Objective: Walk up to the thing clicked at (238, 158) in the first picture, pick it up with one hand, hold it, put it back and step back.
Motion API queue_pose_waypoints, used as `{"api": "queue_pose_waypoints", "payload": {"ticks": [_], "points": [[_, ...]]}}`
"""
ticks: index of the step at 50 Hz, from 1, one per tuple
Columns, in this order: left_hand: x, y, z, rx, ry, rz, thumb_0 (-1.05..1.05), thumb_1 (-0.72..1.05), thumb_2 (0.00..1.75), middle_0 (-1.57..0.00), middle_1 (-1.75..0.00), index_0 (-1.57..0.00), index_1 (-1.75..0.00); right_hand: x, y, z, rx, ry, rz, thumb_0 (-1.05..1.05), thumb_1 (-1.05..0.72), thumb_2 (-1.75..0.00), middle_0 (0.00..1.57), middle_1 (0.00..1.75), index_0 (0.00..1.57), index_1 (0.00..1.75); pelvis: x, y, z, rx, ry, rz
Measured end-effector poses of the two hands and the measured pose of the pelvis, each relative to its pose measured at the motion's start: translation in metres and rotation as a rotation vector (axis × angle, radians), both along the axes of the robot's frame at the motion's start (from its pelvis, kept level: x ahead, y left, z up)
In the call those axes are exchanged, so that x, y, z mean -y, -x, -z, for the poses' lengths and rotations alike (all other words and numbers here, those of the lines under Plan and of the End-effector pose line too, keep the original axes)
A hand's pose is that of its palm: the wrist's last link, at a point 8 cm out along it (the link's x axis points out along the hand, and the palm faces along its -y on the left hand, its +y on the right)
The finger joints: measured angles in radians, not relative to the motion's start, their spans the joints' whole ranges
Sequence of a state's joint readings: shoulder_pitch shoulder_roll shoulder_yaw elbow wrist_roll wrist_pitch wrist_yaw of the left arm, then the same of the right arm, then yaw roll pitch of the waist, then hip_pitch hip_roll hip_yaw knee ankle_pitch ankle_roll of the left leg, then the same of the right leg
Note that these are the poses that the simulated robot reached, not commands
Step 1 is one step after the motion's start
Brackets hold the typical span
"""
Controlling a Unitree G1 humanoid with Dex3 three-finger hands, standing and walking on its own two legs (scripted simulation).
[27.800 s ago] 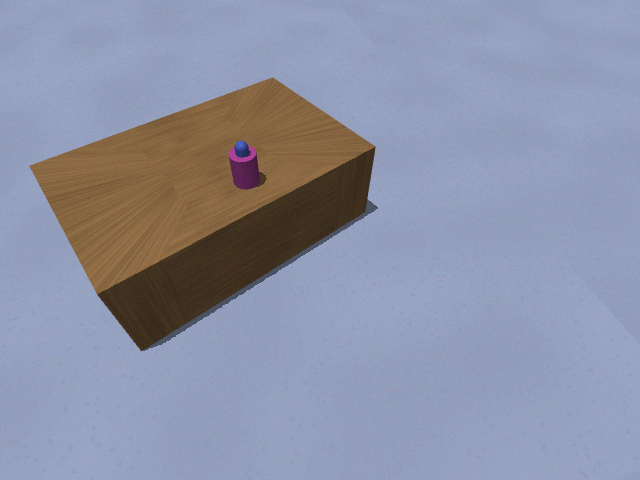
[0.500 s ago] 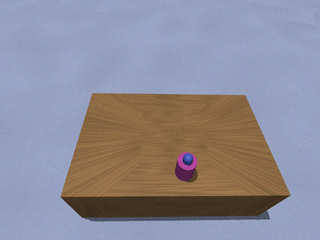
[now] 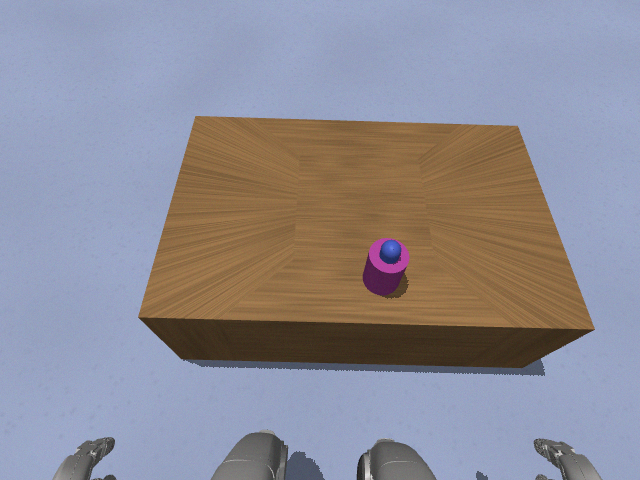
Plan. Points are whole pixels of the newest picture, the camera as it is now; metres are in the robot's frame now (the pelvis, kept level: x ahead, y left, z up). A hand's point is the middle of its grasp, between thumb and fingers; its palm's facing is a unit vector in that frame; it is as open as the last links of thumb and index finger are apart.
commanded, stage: step back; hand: right
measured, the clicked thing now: (386, 262) +0.54 -0.17 -0.31
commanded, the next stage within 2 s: none
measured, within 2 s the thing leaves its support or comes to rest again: neither
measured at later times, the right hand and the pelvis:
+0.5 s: hand out of the picture +0.02 -0.26 -0.15, palm faces +0.04 +0.92 -0.40, open 7.4 cm; pelvis -0.08 +0.01 +0.00, yaw -4 degrees
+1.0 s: hand out of the picture -0.11 -0.23 -0.12, palm faces -0.02 +0.90 -0.43, open 7.4 cm; pelvis -0.20 +0.04 +0.01, yaw -3 degrees
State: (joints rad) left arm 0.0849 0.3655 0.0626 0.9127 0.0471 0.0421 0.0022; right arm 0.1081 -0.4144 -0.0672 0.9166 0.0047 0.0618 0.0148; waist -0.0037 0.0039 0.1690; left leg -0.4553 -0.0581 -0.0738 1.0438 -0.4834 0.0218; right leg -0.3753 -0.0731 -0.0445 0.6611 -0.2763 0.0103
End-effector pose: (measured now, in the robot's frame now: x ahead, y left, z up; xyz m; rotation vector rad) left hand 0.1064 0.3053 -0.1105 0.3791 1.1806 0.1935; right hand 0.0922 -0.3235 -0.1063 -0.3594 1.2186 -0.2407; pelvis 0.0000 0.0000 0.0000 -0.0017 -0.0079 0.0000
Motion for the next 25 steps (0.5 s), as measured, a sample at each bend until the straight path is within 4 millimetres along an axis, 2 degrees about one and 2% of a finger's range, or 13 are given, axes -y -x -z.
{"api": "queue_pose_waypoints", "payload": {"ticks": [5, 10, 14, 18, 25], "points": [[-0.022, -0.005, 0.013, 0.072, 0.02, -0.009, 0.01, 0.9, 0.9, -0.21, -0.3, -0.21, -0.3, -0.019, 0.036, 0.001, -0.072, 0.041, -0.033, 0.0, -0.9, -0.9, 0.2, 0.3, 0.21, 0.3, -0.018, 0.015, 0.009, -0.002, -0.005, -0.028], [-0.03, 0.006, 0.01, 0.06, 0.032, -0.033, 0.01, 0.9, 0.9, -0.21, -0.3, -0.21, -0.3, -0.038, 0.065, -0.014, -0.1, 0.038, -0.024, 0.0, -0.9, -0.9, 0.2, 0.3, 0.21, 0.3, -0.024, 0.028, -0.004, 0.0, 0.023, -0.022], [-0.03, 0.023, 0.006, 0.04, 0.037, -0.014, 0.01, 0.9, 0.9, -0.21, -0.3, -0.21, -0.3, -0.042, 0.071, -0.022, -0.063, 0.048, -0.008, 0.0, -0.9, -0.9, 0.2, 0.3, 0.21, 0.3, -0.027, 0.039, -0.01, -0.002, 0.029, 0.003], [-0.026, 0.042, 0.004, 0.006, 0.029, 0.015, 0.01, 0.9, 0.9, -0.21, -0.3, -0.21, -0.3, -0.041, 0.07, -0.02, 0.008, 0.042, -0.003, 0.0, -0.9, -0.9, 0.2, 0.3, 0.21, 0.3, -0.027, 0.053, -0.009, 0.003, 0.025, 0.031], [-0.012, 0.071, 0.001, 0.011, -0.004, 0.051, 0.01, 0.9, 0.9, -0.21, -0.3, -0.21, -0.3, -0.024, 0.078, 0.001, 0.091, 0.004, 0.012, 0.0, -0.9, -0.9, 0.2, 0.3, 0.21, 0.3, -0.015, 0.079, 0.005, 0.021, 0.032, 0.068]]}}
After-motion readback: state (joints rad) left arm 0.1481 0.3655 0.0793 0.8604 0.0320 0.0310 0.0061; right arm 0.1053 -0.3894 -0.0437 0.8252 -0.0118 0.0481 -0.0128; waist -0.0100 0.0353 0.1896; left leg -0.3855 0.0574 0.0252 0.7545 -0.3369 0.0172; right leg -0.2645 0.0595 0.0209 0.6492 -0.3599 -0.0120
